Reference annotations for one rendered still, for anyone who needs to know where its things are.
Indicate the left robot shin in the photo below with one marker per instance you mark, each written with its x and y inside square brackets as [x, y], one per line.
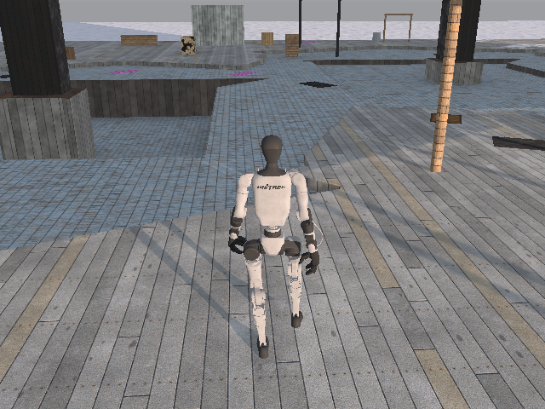
[259, 319]

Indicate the robot left hand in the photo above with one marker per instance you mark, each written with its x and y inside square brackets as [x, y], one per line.
[238, 241]

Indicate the right robot upper arm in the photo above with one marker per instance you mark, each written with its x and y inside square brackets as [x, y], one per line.
[298, 180]

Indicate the robot right forearm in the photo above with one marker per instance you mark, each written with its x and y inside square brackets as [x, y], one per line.
[308, 232]

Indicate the robot right hand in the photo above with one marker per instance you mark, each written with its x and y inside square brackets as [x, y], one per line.
[314, 262]

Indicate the robot torso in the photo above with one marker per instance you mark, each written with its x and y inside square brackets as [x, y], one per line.
[272, 206]

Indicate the left robot upper arm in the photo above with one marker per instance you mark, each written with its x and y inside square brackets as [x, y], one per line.
[244, 181]

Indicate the robot left forearm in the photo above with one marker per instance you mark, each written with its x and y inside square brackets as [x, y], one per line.
[235, 225]

